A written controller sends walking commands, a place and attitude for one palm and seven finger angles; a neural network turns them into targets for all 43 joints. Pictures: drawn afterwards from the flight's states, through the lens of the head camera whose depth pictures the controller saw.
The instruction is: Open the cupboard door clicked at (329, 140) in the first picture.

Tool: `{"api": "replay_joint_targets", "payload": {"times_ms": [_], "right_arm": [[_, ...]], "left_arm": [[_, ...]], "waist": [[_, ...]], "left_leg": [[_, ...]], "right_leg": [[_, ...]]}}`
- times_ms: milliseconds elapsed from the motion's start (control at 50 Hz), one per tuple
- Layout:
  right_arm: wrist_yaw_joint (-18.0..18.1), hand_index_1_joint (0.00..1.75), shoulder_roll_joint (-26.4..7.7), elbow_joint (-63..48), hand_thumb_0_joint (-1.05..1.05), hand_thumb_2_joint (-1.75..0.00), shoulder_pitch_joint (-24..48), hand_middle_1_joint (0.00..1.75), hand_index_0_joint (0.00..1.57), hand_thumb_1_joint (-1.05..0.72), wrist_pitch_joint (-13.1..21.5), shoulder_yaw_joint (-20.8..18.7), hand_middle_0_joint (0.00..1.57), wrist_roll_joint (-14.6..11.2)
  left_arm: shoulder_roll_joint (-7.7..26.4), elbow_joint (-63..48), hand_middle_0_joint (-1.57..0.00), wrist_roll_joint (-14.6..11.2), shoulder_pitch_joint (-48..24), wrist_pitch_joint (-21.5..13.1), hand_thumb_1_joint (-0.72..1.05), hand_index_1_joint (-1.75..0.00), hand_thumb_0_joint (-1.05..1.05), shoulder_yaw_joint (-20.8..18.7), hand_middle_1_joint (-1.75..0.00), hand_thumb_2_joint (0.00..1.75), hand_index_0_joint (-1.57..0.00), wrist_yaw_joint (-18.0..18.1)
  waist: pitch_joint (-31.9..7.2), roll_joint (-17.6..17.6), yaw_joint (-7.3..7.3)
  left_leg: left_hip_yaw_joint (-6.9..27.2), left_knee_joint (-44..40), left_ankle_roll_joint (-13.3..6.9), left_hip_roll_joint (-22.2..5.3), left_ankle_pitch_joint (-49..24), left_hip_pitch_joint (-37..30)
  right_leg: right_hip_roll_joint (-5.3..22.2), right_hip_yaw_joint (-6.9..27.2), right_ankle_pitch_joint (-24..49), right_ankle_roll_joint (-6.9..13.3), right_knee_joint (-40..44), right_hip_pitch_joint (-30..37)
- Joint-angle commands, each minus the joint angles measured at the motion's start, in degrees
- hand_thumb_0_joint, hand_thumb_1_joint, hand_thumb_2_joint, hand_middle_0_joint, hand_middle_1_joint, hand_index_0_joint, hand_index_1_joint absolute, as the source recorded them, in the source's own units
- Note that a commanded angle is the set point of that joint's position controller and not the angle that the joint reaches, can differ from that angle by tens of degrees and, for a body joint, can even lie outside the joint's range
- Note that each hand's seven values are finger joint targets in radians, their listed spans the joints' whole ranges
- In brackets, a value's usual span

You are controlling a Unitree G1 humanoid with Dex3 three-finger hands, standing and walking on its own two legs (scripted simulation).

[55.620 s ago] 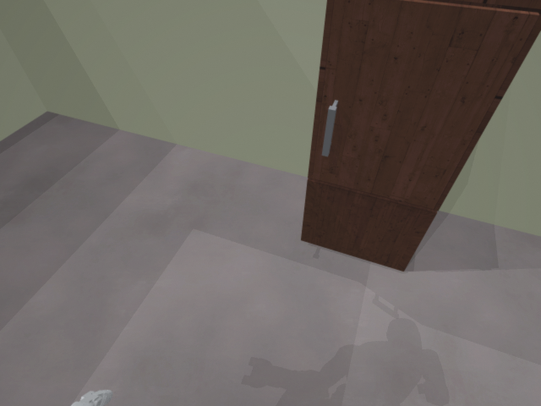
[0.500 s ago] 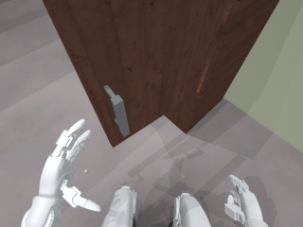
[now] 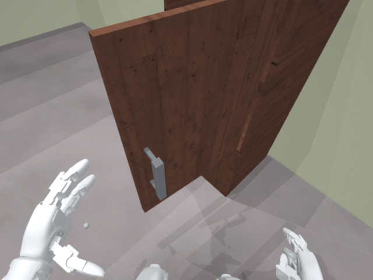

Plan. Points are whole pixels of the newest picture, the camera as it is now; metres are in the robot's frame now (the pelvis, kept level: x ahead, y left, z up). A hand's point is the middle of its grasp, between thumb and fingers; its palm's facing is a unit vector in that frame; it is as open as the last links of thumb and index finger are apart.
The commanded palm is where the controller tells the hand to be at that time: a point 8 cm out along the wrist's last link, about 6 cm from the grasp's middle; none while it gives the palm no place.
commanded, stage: draw the hand back to the body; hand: left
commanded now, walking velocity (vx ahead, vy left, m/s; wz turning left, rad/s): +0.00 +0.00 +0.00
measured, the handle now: (155, 175) +0.37 +0.10 -0.02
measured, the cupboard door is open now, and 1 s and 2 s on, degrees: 83 83 83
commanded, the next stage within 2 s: step back with the hand held close in 1.08 s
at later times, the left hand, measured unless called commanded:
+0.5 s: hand (25, 176) +0.24 +0.25 +0.19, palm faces +0.36 -0.83 -0.42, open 11.5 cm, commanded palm +0.19 +0.29 +0.21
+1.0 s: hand (9, 163) +0.23 +0.24 +0.23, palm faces +0.42 -0.82 -0.40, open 7.5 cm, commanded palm +0.18 +0.28 +0.25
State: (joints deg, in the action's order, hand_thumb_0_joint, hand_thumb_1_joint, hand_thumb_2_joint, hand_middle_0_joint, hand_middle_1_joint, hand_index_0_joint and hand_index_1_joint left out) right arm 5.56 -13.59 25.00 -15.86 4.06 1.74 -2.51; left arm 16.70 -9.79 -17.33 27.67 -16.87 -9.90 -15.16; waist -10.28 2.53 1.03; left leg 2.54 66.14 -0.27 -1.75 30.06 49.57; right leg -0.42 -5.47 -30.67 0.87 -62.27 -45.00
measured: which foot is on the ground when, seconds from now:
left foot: down 0.00-1.00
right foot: down 0.00-1.00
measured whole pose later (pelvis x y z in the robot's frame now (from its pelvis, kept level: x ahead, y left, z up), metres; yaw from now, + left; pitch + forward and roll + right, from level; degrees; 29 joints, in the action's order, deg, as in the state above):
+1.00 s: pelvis +0.03 -0.01 +0.09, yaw -2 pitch -4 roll +0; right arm 5.5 -13.4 35.7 -12.1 5.5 1.5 -0.3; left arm 18.9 -20.8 -3.9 26.7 -3.0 -18.1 6.4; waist 0.4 4.0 -3.4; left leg -1.4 25.8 0.4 -1.4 15.5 6.6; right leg -0.8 -1.8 -16.2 1.1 -24.5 -4.6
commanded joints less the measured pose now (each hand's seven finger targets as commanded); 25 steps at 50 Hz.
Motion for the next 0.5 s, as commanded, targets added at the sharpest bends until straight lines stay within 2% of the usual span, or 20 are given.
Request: {"api": "replay_joint_targets", "payload": {"times_ms": [0,20,40,60,80,140,160,200,260,340,360,380,480], "right_arm": [[1.6,0.30,-5.9,-9.3,0.00,-0.90,4.2,0.30,0.20,-0.90,2.1,-3.0,0.20,0.4],[2.1,0.30,-4.6,-10.3,0.00,-0.90,4.0,0.30,0.20,-0.90,1.4,-2.4,0.20,0.5],[2.1,0.30,-4.4,-10.0,0.00,-0.90,3.9,0.30,0.20,-0.90,0.8,-2.5,0.20,0.4],[2.0,0.30,-4.5,-10.0,0.00,-0.90,4.0,0.30,0.20,-0.90,0.5,-2.3,0.20,0.4],[2.0,0.30,-4.3,-9.4,0.00,-0.90,3.7,0.30,0.20,-0.90,-0.2,-2.3,0.20,0.4],[2.3,0.30,-5.2,-9.3,0.00,-0.90,3.9,0.30,0.20,-0.90,-0.5,-1.9,0.20,0.7],[2.5,0.30,-5.3,-8.7,0.00,-0.90,4.2,0.30,0.20,-0.90,-0.2,-1.7,0.20,1.1],[2.7,0.30,-5.6,-8.3,0.00,-0.90,4.0,0.30,0.20,-0.90,0.4,-1.6,0.20,1.0],[2.9,0.30,-5.9,-7.2,0.00,-0.90,4.8,0.30,0.20,-0.90,1.6,-1.1,0.20,1.2],[2.4,0.30,-5.5,-5.5,0.00,-0.90,5.4,0.30,0.20,-0.90,3.0,-0.8,0.20,1.2],[2.2,0.30,-5.6,-4.9,0.00,-0.90,6.1,0.30,0.20,-0.90,3.3,-0.9,0.20,1.2],[2.0,0.30,-5.3,-4.5,0.00,-0.90,6.4,0.30,0.20,-0.90,3.5,-0.7,0.20,1.3],[1.3,0.30,-5.2,-2.9,0.00,-0.90,8.0,0.30,0.20,-0.90,3.8,-1.0,0.20,1.5]], "left_arm": [[17.9,-15.1,-0.16,8.0,0.9,1.8,-0.29,-0.30,0.00,-9.9,-0.30,0.39,-0.16,9.4],[11.6,-17.0,-0.16,9.1,3.1,5.1,-0.26,-0.30,0.00,-6.3,-0.30,0.40,-0.16,13.7],[9.0,-17.2,-0.16,9.6,5.5,7.3,-0.22,-0.30,0.00,-4.8,-0.30,0.42,-0.16,15.9],[7.4,-18.4,-0.16,10.9,5.2,8.9,-0.18,-0.30,0.00,-2.7,-0.30,0.43,-0.16,17.7],[7.8,-18.0,-0.16,11.9,7.1,10.5,-0.15,-0.30,0.00,-2.9,-0.30,0.45,-0.16,19.4],[9.6,-20.7,-0.17,13.6,4.2,12.3,-0.05,-0.30,0.00,-3.4,-0.30,0.50,-0.17,22.7],[10.3,-19.8,-0.17,13.7,3.0,12.8,-0.01,-0.30,0.00,-4.1,-0.30,0.51,-0.17,23.5],[11.3,-21.0,-0.17,14.5,0.8,13.3,0.06,-0.30,0.00,-4.8,-0.30,0.54,-0.17,24.7],[12.6,-22.4,-0.17,14.9,-1.5,13.5,0.17,-0.30,0.00,-6.2,-0.30,0.58,-0.17,25.6],[11.7,-23.9,-0.18,15.0,-0.5,13.5,0.31,-0.30,0.00,-6.9,-0.30,0.64,-0.18,25.5],[12.6,-23.3,-0.18,15.0,-0.1,13.6,0.34,-0.30,0.00,-8.1,-0.30,0.66,-0.18,25.5],[11.8,-23.2,-0.18,14.9,-0.1,13.6,0.37,-0.30,0.00,-7.8,-0.30,0.68,-0.18,25.3],[13.2,-22.8,-0.19,14.2,-1.3,12.9,0.55,-0.30,0.00,-11.9,-0.30,0.75,-0.19,24.5]], "waist": [[-9.8,4.7,-5.03],[-6.8,5.6,-2.95],[-4.1,4.3,-2.49],[-3.0,6.3,-2.44],[-1.7,5.0,-2.12],[-2.2,1.4,-1.51],[-0.9,-0.4,-1.46],[-1.8,-0.1,-1.44],[-1.3,0.6,-2.23],[-0.3,1.6,-2.92],[0.6,1.4,-3.42],[2.5,1.1,-3.23],[4.7,-0.7,-3.94]], "left_leg": [[-1.1,-17.9,-0.7,1.5,-14.0,-14.7],[-1.2,-19.4,-0.6,1.5,-14.4,-16.2],[-0.7,-20.3,-0.3,1.0,-14.0,-16.5],[-0.8,-21.1,-0.5,1.1,-14.9,-17.4],[-1.1,-21.4,-0.6,0.7,-15.6,-18.4],[-1.0,-23.7,-1.0,0.6,-17.5,-22.6],[-1.1,-24.5,-1.2,0.7,-17.9,-22.7],[-1.1,-26.1,-1.2,0.5,-19.1,-25.9],[-0.9,-28.8,-1.2,0.5,-21.1,-29.3],[-0.7,-31.6,-0.9,0.1,-27.5,-33.7],[-0.9,-32.3,-0.8,0.1,-28.1,-33.9],[-1.2,-33.0,-0.8,0.1,-28.6,-34.3],[-2.1,-36.3,-0.7,0.1,-30.1,-36.6]], "right_leg": [[-0.1,4.8,12.5,1.3,15.7,10.1],[0.1,3.9,13.1,1.0,16.6,10.0],[0.1,3.1,12.6,0.8,17.3,9.7],[0.2,3.3,13.5,0.9,18.4,11.5],[0.2,2.9,13.9,0.6,19.1,12.1],[0.2,2.5,16.0,0.3,21.9,15.6],[0.3,2.6,17.2,0.3,23.1,17.5],[0.5,2.6,18.3,0.1,24.3,19.1],[0.7,2.6,19.7,0.3,26.4,22.4],[0.9,2.4,23.3,0.1,28.4,25.9],[0.9,2.4,23.8,0.2,29.4,27.1],[1.0,2.4,24.7,0.0,30.0,27.5],[1.0,2.4,27.7,-0.1,33.5,32.1]]}}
